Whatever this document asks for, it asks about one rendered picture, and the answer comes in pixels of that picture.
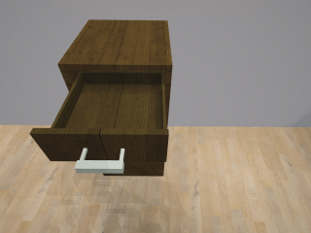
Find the handle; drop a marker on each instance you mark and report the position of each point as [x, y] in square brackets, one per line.
[99, 166]

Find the cabinet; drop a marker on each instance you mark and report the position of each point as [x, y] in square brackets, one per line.
[123, 45]

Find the drawer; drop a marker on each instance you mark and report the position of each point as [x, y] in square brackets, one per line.
[105, 112]

